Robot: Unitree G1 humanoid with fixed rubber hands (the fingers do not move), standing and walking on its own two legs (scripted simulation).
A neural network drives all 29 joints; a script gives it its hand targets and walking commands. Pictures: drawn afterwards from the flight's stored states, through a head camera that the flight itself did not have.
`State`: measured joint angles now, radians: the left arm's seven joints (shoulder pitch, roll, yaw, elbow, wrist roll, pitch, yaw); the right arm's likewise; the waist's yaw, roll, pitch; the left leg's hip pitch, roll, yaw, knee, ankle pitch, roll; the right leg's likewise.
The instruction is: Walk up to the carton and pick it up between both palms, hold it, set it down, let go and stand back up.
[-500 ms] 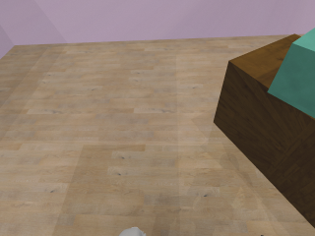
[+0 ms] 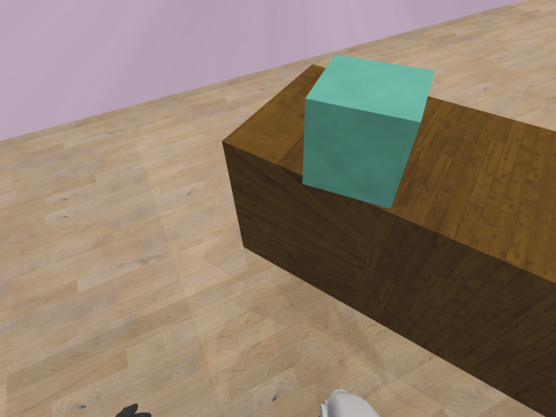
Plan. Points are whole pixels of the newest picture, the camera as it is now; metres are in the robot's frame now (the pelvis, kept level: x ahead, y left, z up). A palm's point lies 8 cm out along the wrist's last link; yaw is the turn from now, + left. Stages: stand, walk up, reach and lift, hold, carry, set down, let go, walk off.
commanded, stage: walk up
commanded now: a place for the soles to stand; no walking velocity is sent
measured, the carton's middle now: (363, 132) +0.73 -0.20 -0.03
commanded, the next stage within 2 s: none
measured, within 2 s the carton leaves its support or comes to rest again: neither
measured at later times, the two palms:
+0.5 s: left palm (203, 314) +0.31 +0.15 -0.10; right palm out of the picture +0.11 -0.30 -0.09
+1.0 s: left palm (241, 265) +0.41 +0.09 -0.10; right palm (525, 354) +0.23 -0.38 -0.10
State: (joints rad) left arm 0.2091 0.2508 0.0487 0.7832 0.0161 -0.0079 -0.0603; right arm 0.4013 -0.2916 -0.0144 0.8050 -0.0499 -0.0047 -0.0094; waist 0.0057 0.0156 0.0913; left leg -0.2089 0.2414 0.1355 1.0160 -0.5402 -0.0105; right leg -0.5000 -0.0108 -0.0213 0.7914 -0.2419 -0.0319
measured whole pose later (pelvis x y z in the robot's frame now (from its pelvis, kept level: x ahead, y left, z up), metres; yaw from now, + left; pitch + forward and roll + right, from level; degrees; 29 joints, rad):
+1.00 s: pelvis +0.23 -0.12 +0.02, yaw -14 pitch -3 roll +0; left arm 0.11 0.24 0.00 0.86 0.01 0.03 0.02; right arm 0.26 -0.23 -0.02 0.83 0.00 0.03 0.01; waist -0.01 -0.02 0.09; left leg -0.29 0.02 0.04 0.71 -0.37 0.00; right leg -0.38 -0.02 -0.06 0.68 -0.23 -0.03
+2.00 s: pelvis +0.29 +0.01 +0.03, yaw -25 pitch -1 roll +1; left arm 0.30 0.19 -0.02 0.88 0.01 -0.02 0.01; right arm 0.29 -0.22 0.05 0.96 -0.02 0.02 0.01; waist -0.01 0.02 0.02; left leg -0.20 0.04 0.18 0.57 -0.34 0.02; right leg -0.30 0.04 0.08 0.60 -0.28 -0.01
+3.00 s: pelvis +0.30 +0.00 +0.02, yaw -36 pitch -1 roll +2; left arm 0.24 0.21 -0.05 0.92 0.01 -0.01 0.04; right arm 0.26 -0.27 0.04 0.97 -0.01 0.06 0.00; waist -0.01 0.00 0.05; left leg -0.14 0.04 0.28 0.56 -0.40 0.02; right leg -0.33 0.09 0.19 0.68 -0.32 -0.02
